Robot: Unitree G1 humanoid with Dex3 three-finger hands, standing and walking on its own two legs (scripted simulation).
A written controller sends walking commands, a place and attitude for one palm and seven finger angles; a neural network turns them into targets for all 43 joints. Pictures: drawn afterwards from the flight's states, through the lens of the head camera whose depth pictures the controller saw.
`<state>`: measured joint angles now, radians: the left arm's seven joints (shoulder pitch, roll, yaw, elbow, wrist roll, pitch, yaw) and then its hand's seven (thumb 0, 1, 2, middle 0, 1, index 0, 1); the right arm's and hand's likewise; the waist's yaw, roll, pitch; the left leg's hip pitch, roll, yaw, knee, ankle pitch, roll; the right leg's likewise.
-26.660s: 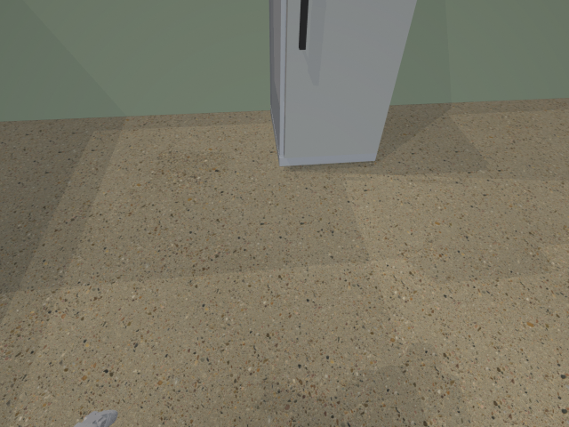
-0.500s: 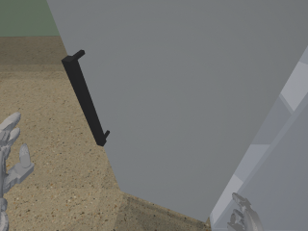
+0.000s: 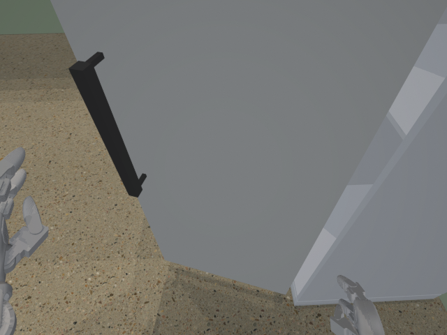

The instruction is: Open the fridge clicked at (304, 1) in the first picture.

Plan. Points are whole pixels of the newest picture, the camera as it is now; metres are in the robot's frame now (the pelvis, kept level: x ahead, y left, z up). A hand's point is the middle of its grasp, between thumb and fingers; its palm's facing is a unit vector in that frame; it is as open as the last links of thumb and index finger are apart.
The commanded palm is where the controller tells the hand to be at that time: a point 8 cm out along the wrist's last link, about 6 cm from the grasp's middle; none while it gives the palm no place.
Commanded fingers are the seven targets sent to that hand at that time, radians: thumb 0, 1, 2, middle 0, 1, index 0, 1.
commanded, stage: step back with the hand held close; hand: left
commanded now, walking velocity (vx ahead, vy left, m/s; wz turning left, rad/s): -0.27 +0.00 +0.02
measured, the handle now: (120, 136) +0.46 +0.27 +0.09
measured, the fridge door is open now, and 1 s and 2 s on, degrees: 72 72 72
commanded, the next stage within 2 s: stop stepping back and stand still in 1.20 s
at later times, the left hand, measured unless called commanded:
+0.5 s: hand out of the picture +0.15 +0.29 +0.15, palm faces +0.48 -0.78 -0.40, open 7.4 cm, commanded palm +0.09 +0.32 +0.18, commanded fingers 0.00 0.90 0.90 -0.20 -0.30 -0.20 -0.30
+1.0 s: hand (5, 317) +0.11 +0.24 +0.17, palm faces +0.31 -0.80 -0.51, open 7.4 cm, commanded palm +0.04 +0.30 +0.18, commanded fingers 0.00 0.90 0.90 -0.20 -0.30 -0.20 -0.30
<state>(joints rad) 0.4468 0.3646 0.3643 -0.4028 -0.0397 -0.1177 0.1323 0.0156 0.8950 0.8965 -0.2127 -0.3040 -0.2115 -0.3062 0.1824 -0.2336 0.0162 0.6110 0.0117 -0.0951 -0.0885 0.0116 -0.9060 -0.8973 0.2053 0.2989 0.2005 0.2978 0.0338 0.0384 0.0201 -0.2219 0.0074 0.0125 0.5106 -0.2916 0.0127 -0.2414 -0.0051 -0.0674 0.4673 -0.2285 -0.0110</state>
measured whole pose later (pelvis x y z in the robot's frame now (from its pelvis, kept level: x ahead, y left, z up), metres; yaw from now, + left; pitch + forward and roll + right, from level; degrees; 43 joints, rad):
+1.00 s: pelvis -0.10 +0.00 +0.00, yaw +0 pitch +1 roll -2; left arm 0.56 0.49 0.41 -0.60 -0.05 -0.24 0.12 0.02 0.89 0.90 -0.22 -0.30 -0.22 -0.31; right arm 0.14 -0.18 0.01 0.59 0.04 -0.10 -0.06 0.01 -0.91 -0.90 0.21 0.30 0.20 0.30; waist 0.02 -0.03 0.07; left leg -0.45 0.02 -0.02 0.75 -0.31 0.00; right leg -0.22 0.04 -0.03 0.48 -0.28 -0.02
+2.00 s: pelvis -0.31 -0.01 -0.02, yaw +3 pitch -3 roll -2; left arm 0.44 0.48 0.50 -0.39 -0.02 -0.22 0.15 0.01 0.89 0.90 -0.21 -0.30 -0.21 -0.31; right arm 0.32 -0.20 0.00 0.67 0.01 -0.10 -0.05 0.01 -0.90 -0.90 0.21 0.30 0.20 0.30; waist 0.00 0.05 -0.03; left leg -0.34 0.05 -0.02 0.86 -0.46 0.03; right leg -0.30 0.01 -0.13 0.63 -0.28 -0.05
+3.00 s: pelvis -0.26 +0.05 +0.00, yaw +6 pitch +0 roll +0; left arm 0.32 0.19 0.00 1.08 0.01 0.02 0.03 0.01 0.92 0.90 -0.20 -0.30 -0.20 -0.30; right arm 0.34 -0.14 0.02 1.03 -0.02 -0.01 -0.03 0.01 -0.91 -0.90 0.20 0.30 0.20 0.30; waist 0.01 -0.01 0.03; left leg -0.17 -0.06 0.04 0.44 -0.28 0.07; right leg -0.20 -0.03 0.03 0.44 -0.24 0.03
